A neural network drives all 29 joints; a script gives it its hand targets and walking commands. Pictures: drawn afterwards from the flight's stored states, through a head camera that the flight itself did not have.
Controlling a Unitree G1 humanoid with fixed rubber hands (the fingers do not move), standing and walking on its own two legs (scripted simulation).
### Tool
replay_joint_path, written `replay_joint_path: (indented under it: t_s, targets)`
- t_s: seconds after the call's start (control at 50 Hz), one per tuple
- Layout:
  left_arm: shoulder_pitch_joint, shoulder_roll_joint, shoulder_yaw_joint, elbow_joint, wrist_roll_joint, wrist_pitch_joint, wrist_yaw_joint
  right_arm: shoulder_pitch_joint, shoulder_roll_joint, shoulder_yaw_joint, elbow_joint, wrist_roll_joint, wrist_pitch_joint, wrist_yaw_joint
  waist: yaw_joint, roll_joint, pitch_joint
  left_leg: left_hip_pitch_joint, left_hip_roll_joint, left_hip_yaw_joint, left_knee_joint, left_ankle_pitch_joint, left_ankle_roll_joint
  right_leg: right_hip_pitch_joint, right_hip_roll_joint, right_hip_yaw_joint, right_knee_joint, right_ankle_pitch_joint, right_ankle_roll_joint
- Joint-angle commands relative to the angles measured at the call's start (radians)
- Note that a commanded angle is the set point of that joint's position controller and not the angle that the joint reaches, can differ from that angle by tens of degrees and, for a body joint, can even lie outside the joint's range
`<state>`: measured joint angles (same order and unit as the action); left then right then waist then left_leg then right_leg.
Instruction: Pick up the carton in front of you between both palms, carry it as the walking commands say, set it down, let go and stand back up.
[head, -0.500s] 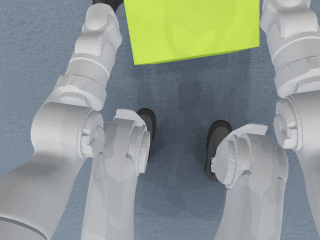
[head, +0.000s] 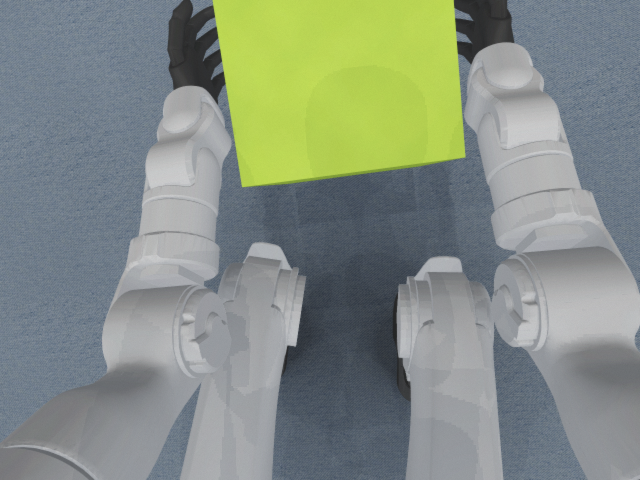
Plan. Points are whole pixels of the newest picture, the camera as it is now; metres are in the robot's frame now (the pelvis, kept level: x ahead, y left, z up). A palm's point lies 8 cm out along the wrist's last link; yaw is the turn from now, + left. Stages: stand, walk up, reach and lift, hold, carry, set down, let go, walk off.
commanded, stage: reach and lift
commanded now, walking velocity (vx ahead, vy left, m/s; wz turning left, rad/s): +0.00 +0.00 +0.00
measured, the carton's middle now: (341, 92) +0.52 +0.02 -0.17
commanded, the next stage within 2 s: none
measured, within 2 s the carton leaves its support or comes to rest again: neither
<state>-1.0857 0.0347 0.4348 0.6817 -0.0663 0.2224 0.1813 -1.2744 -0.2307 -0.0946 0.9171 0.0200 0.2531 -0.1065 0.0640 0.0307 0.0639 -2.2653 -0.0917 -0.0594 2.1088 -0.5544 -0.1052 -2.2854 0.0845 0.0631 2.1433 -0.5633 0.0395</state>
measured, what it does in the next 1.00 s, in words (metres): rises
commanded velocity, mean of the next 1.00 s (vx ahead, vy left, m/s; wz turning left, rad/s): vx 0.00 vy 0.00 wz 0.00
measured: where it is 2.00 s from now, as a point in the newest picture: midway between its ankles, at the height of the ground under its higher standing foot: (342, 353)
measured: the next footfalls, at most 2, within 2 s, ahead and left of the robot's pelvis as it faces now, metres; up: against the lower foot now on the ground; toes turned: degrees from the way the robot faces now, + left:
none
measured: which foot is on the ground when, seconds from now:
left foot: down 0.00-1.00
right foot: down 0.00-1.00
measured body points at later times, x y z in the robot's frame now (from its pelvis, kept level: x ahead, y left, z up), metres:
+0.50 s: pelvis +0.01 +0.00 +0.13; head +0.25 -0.01 +0.51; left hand +0.48 +0.16 +0.07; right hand +0.51 -0.14 +0.06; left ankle +0.12 +0.14 -0.35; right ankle +0.11 -0.12 -0.35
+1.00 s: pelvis +0.06 +0.00 +0.27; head +0.19 -0.01 +0.70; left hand +0.45 +0.16 +0.23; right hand +0.45 -0.15 +0.22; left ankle +0.12 +0.14 -0.35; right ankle +0.11 -0.12 -0.35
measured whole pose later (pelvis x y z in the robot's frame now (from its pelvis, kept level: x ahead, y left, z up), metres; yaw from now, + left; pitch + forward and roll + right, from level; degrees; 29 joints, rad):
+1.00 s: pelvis +0.06 +0.00 +0.27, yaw -2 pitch +29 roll +0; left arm -0.58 -0.12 0.43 0.60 0.19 0.30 0.06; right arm -0.61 0.07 -0.34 0.67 -0.21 0.31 -0.05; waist 0.03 0.00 -0.24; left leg -1.27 -0.09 -0.12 1.21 -0.45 -0.05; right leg -1.27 0.09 0.11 1.22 -0.46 0.03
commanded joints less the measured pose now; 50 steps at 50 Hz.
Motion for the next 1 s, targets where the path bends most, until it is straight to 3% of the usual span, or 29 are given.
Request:
replay_joint_path:
  t_s: [0.0,0.08,0.18,0.26,0.44,0.58,0.98]
  targets:
    - [-0.731,-0.970,-0.525,-0.117,-0.019,0.060,-0.308,-0.502,1.171,0.302,-0.169,0.037,0.019,0.252,0.038,-0.162,-1.274,0.568,-0.073,0.202,-0.233,0.244,0.052,0.760,0.076,-0.130,-0.283,0.254,-0.021]
    - [-0.703,-0.992,-0.422,-0.019,0.076,0.099,-0.331,-0.482,1.181,0.178,-0.064,-0.045,0.050,0.276,0.040,-0.155,-1.097,0.541,-0.072,0.184,-0.324,0.126,0.067,0.666,0.084,-0.126,-0.383,0.095,-0.028]
    - [-0.687,-1.014,-0.368,0.036,0.135,0.110,-0.343,-0.460,1.170,0.068,-0.004,-0.119,0.053,0.288,0.015,-0.117,-1.079,0.605,-0.078,0.172,-0.419,0.101,0.065,0.681,0.088,-0.129,-0.468,0.069,-0.037]
    - [-0.645,-1.046,-0.364,0.049,0.156,0.117,-0.352,-0.428,1.181,0.037,-0.002,-0.144,0.055,0.300,-0.004,-0.085,-1.122,0.679,-0.083,0.168,-0.484,0.120,0.058,0.730,0.088,-0.133,-0.528,0.092,-0.039]
    - [-0.512,-1.127,-0.496,-0.020,0.110,0.130,-0.367,-0.330,1.276,0.174,-0.140,-0.084,0.066,0.317,-0.007,-0.072,-1.258,0.877,-0.087,0.155,-0.587,0.247,0.051,0.913,0.092,-0.127,-0.631,0.226,-0.026]
    - [-0.393,-1.169,-0.590,-0.051,0.069,0.135,-0.369,-0.236,1.337,0.282,-0.223,-0.039,0.073,0.310,-0.007,-0.081,-1.230,1.007,-0.086,0.127,-0.687,0.271,0.056,1.057,0.093,-0.109,-0.731,0.256,-0.016]
    - [0.007,-1.186,-0.594,0.003,0.142,0.088,-0.373,0.144,1.361,0.281,-0.244,-0.095,0.028,0.290,-0.031,-0.055,-0.893,1.390,-0.058,0.035,-1.086,0.334,0.081,1.461,0.060,-0.023,-1.129,0.345,-0.028]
